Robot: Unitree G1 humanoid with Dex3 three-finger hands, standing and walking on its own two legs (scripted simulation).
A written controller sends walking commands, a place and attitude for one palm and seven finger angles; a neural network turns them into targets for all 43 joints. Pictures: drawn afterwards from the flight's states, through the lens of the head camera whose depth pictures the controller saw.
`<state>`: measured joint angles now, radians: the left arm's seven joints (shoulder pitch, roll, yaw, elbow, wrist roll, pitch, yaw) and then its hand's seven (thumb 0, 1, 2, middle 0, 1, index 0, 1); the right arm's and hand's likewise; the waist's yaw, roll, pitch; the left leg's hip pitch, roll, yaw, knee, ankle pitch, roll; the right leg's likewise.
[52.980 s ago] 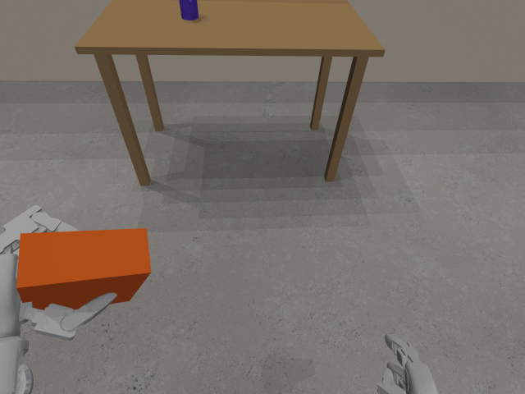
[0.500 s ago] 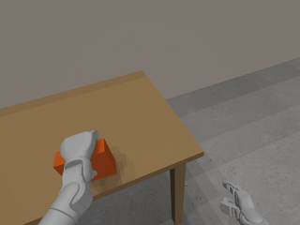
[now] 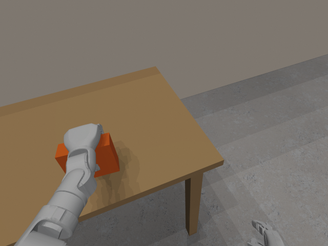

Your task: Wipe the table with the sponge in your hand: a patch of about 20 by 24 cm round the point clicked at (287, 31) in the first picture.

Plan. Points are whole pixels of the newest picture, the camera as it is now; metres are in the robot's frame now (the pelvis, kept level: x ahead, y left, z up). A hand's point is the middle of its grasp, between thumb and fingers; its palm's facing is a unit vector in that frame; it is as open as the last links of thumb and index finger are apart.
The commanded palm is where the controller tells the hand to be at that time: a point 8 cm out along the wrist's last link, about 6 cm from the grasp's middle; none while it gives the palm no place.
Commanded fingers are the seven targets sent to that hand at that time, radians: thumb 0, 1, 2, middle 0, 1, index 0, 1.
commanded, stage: wipe forward along the middle lane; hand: left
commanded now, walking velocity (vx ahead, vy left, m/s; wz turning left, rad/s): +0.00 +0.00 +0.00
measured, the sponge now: (92, 162) +0.33 +0.25 +0.02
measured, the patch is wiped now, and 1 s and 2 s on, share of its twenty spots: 0.95 0.95 0.95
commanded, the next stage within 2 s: slide back across to the first lane in 1.00 s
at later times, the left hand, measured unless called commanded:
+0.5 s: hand (89, 133) +0.40 +0.27 +0.06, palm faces -0.11 -0.03 -0.99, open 9.5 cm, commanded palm +0.39 +0.27 +0.10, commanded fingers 0.00 0.10 1.30 -1.20 -1.60 -1.20 -1.60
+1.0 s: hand (86, 123) +0.45 +0.30 +0.06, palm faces -0.10 -0.03 -0.99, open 9.5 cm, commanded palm +0.44 +0.30 +0.10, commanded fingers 0.00 0.10 1.30 -1.20 -1.60 -1.20 -1.60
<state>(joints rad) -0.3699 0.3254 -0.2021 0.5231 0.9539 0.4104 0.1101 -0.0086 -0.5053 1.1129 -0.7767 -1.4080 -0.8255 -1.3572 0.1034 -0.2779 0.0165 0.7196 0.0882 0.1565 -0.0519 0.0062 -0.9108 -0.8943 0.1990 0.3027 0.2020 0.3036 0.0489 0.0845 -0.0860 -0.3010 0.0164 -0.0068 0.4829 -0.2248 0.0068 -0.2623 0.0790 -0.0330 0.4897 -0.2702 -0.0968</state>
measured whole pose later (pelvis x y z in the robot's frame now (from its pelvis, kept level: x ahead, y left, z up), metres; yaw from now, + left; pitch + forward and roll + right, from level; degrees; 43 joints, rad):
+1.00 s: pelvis +0.01 +0.04 +0.00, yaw +0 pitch +10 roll -1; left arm -0.79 0.42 -0.11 1.03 1.00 0.27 0.18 0.01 -0.52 1.12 -0.78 -1.40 -0.83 -1.36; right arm 0.20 -0.28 0.00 0.75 0.07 0.15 -0.03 0.00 -0.91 -0.89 0.20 0.30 0.20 0.30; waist -0.04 0.05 -0.11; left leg -0.48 0.00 0.00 0.55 -0.26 0.02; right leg -0.41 0.06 -0.03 0.50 -0.27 -0.05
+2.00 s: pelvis +0.03 +0.05 +0.00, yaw +0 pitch +8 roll -1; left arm -0.54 0.52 -0.02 0.76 0.99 0.19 0.10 -0.01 -0.49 1.12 -0.75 -1.43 -0.79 -1.41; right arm 0.17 -0.28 -0.01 0.69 0.08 0.17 -0.02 0.00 -0.91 -0.89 0.20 0.30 0.20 0.30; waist 0.01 0.06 -0.09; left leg -0.38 -0.02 -0.01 0.51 -0.27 0.04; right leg -0.29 0.04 -0.03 0.43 -0.27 -0.03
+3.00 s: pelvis +0.03 +0.04 +0.00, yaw +1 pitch +3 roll -1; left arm -0.15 0.40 -0.14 0.26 0.96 0.41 0.12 0.01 -0.47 1.12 -0.71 -1.47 -0.76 -1.45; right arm 0.07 -0.27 0.03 0.64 0.09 0.18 -0.01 0.01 -0.91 -0.89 0.20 0.30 0.20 0.30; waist 0.06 0.09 -0.08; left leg -0.28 -0.02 0.00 0.50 -0.27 0.03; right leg -0.21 0.04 -0.02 0.45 -0.29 -0.04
